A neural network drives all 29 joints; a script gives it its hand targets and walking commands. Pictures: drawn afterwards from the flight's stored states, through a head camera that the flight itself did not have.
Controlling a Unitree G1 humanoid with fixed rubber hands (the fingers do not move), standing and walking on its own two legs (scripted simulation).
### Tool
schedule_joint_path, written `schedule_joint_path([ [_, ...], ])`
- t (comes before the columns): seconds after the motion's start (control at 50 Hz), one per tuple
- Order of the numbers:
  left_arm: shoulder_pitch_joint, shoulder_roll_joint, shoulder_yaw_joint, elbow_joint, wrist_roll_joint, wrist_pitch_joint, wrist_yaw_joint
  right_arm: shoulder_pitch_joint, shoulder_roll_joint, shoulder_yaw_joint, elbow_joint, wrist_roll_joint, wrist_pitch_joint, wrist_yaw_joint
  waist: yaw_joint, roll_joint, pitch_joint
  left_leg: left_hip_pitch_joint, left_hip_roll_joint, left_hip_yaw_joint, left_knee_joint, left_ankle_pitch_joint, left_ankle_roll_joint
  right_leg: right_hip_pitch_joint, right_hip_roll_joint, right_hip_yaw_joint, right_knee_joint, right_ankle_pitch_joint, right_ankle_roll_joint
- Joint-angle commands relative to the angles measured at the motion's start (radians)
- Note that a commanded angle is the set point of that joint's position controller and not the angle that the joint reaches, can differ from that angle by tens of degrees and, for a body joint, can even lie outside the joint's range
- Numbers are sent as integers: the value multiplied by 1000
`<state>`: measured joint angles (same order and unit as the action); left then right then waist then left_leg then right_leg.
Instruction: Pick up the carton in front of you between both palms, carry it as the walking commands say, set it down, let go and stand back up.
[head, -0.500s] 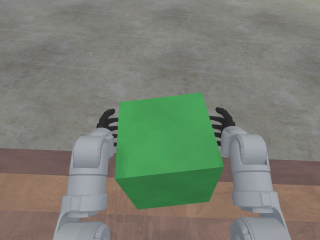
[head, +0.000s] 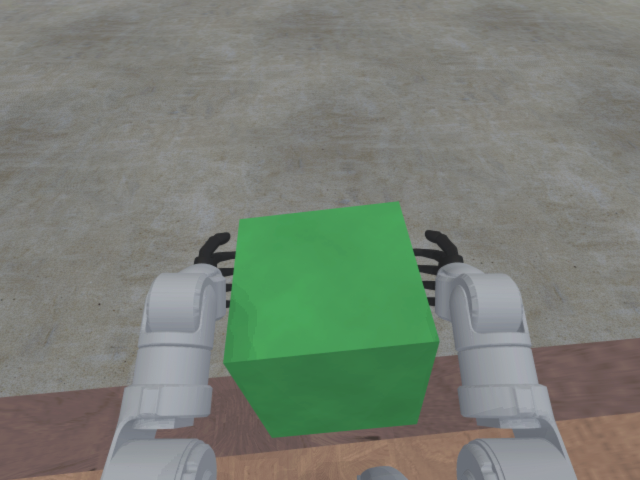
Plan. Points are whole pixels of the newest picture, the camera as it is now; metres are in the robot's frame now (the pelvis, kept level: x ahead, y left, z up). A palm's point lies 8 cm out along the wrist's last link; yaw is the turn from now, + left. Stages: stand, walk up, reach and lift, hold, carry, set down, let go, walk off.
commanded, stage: carry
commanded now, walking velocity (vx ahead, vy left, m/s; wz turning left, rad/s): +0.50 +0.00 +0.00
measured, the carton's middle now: (331, 325) +0.34 -0.03 +0.00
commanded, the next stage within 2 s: none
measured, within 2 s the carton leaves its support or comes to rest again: neither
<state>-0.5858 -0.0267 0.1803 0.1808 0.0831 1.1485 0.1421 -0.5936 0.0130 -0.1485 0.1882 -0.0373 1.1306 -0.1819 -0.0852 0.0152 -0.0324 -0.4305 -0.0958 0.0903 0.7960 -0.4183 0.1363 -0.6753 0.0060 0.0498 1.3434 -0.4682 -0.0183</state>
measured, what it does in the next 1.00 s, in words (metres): goes down: right foot 0.12 m lower, then left foot 0.12 m lower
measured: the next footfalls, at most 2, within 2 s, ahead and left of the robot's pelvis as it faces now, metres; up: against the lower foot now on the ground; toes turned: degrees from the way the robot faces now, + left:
right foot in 0.26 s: +0.36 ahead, -0.08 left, -0.12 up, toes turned -1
left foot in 0.68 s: +0.68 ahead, +0.05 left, -0.24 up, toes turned +1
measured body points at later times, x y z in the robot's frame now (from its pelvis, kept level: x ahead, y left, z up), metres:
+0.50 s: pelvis +0.36 -0.04 -0.12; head +0.40 -0.03 +0.32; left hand +0.71 +0.15 -0.05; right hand +0.74 -0.15 -0.05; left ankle +0.45 +0.11 -0.78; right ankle +0.32 -0.08 -0.82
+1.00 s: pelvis +0.72 +0.00 -0.25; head +0.77 +0.01 +0.20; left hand +1.10 +0.12 -0.19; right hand +1.07 -0.18 -0.17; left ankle +0.64 +0.05 -0.94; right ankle +0.88 -0.14 -0.93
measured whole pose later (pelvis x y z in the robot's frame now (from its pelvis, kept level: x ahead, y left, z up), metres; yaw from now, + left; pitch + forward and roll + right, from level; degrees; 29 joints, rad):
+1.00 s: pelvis +0.72 +0.00 -0.25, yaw +0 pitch +4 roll +0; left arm -0.58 -0.04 0.23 0.10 0.09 1.16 0.16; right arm -0.61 0.04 -0.15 0.17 0.00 1.09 -0.22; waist -0.13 -0.03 0.02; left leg -0.34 -0.11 0.06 0.85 -0.58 0.13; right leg -0.75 -0.04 0.04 0.84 0.08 -0.03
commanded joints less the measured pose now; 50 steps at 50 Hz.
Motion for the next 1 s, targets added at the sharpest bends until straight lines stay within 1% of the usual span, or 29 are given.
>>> schedule_joint_path([
  [0.0, -705, -1077, -547, -150, -378, -63, -230, -789, 1218, 651, -150, 533, -38, 332, 22, 56, -396, 328, 353, -489, -181, 707, 156, -94, -40, -17, -74, 223, 2],
  [0.08, -714, -1086, -595, -210, -387, -82, -213, -745, 1232, 647, -156, 536, -51, 333, -32, 29, -391, 374, 152, -262, -4, 532, 60, -79, 8, -92, -554, 677, -24],
  [0.16, -713, -1040, -625, -268, -386, -70, -196, -673, 1183, 655, -156, 525, -55, 324, -44, 119, -328, 240, 107, -187, 80, 427, 35, 245, 54, -172, -846, 844, -31],
  [0.18, -687, -1021, -626, -258, -377, -63, -194, -664, 1166, 650, -149, 515, -51, 323, 9, 130, -391, 187, 126, -129, 194, 468, 9, 418, 66, -200, -743, 963, -48],
  [0.22, -660, -989, -629, -242, -380, -49, -203, -616, 1139, 646, -123, 486, -46, 318, 206, 40, -459, 95, 154, -78, 577, 713, -54, 701, 30, -164, -838, 819, -102],
  [0.24, -629, -968, -619, -198, -383, -40, -215, -631, 1124, 634, -108, 468, -37, 314, 246, -155, -379, -103, 47, -28, 859, 142, -98, 791, -73, -58, -884, 869, -140],
  [0.26, -627, -945, -610, -148, -387, -32, -224, -626, 1107, 605, -84, 444, -20, 307, 149, -252, -468, -409, -9, -98, 1010, -295, -122, 1083, -284, 281, -673, 1165, -239],
  [0.28, -624, -974, -625, -125, -416, -27, -234, -582, 1064, 567, -75, 406, -9, 297, 173, -193, -533, -489, 30, -139, 953, -212, -110, 1083, -351, 447, -724, 875, -312],
  [0.3, -679, -1015, -648, -143, -454, -29, -248, -636, 1053, 556, -103, 389, -7, 290, 178, -116, -473, -489, 77, -161, 831, -169, -99, 955, -309, 473, -762, 617, -311],
  [0.32, -746, -1066, -659, -161, -495, -27, -259, -649, 1057, 543, -100, 374, -5, 283, 164, -28, -443, -507, 98, -200, 724, -85, -89, 879, -299, 486, -739, 589, -302],
  [0.36, -821, -1140, -676, -170, -550, -31, -273, -634, 1062, 519, -97, 345, -9, 277, 136, 4, -389, -445, 135, -190, 523, -14, -102, 704, -279, 434, -721, 699, -286],
  [0.4, -855, -1182, -689, -180, -577, -46, -280, -637, 1089, 519, -105, 328, -21, 274, 153, -44, -412, -362, 119, -144, 383, -3, -121, 616, -265, 411, -772, 686, -310],
  [0.44, -861, -1212, -695, -184, -585, -58, -282, -657, 1111, 530, -135, 324, -35, 270, 151, -103, -446, -339, 119, -111, 424, 192, -93, 655, -248, 335, -685, 890, -268],
  [0.46, -853, -1226, -687, -196, -592, -63, -285, -647, 1109, 541, -153, 333, -40, 268, 174, -38, -432, -428, 141, -150, 234, 403, -85, 709, -150, 261, -588, 704, -211],
  [0.5, -836, -1221, -687, -199, -592, -70, -286, -651, 1116, 565, -179, 331, -46, 261, 204, -19, -411, -345, 92, -64, -4, 621, -90, 662, -69, 164, -553, 549, -187],
  [0.56, -784, -1172, -675, -214, -581, -76, -281, -661, 1084, 593, -231, 333, -40, 248, 239, -112, -343, -104, 55, -1, -242, 735, -87, 523, -36, 109, -551, 478, -170],
  [0.6, -731, -1135, -671, -187, -564, -69, -276, -649, 1043, 596, -231, 328, -26, 244, 222, -142, -327, 27, 54, 13, -360, 833, -74, 494, -11, 73, -446, 399, -155],
  [0.64, -679, -1118, -664, -153, -541, -61, -274, -592, 1005, 590, -207, 319, -12, 248, 41, -121, -452, 350, 47, 47, -286, 837, -38, 419, -52, -27, -152, 690, -99],
  [0.66, -696, -1095, -661, -147, -525, -57, -273, -585, 998, 582, -179, 314, -7, 256, -54, 31, -462, 521, 102, -21, -331, 727, 5, 289, -19, -71, 124, 588, -51],
  [0.68, -703, -1092, -644, -130, -515, -48, -272, -574, 966, 574, -150, 321, 3, 267, -26, 208, -419, 704, 267, -157, -152, 1106, 52, -21, 71, -101, 397, -179, -8],
  [0.7, -700, -1053, -611, -105, -490, -27, -263, -552, 971, 564, -72, 338, 10, 274, 6, 205, -517, 882, 419, -489, -99, 1137, 173, -213, 78, -6, 445, -223, 9],
  [0.72, -694, -1018, -590, -101, -460, -16, -252, -570, 1007, 569, -65, 369, 14, 282, -13, 106, -502, 809, 416, -558, -162, 819, 184, -254, 34, 1, 337, -167, 0],
  [0.74, -706, -1020, -570, -105, -440, -13, -244, -638, 1035, 584, -97, 401, 9, 290, -21, 98, -507, 754, 429, -674, -212, 514, 238, -295, 14, 34, 306, -161, -3],
  [0.76, -728, -1028, -559, -129, -432, -13, -240, -706, 1091, 612, -123, 446, 5, 298, -6, 7, -483, 677, 420, -723, -171, 488, 230, -318, -22, 75, 215, -65, -11],
  [0.8, -719, -1037, -529, -116, -397, -26, -231, -794, 1178, 644, -158, 514, -2, 313, 24, -84, -392, 421, 376, -595, -201, 491, 187, -214, -43, 52, -16, 24, 0],
  [0.86, -737, -1080, -533, -137, -374, -48, -222, -832, 1233, 650, -175, 547, -23, 323, 12, 47, -376, 323, 329, -495, -250, 651, 154, -85, -35, -22, -221, 96, 20],
  [0.88, -743, -1084, -543, -159, -378, -56, -219, -825, 1240, 647, -175, 547, -28, 325, 13, 61, -425, 381, 320, -459, -194, 722, 123, -86, -43, -32, -181, 281, 3],
  [0.92, -731, -1084, -563, -177, -373, -69, -211, -785, 1246, 647, -167, 546, -37, 329, -39, 33, -433, 534, 201, -358, -66, 631, 69, -223, -24, -39, -391, 533, -17],
  [0.98, -726, -1074, -603, -225, -366, -75, -200, -725, 1233, 657, -169, 531, -48, 330, -72, 38, -381, 416, 134, -273, -46, 442, 71, -17, 9, -100, -723, 747, -17],
])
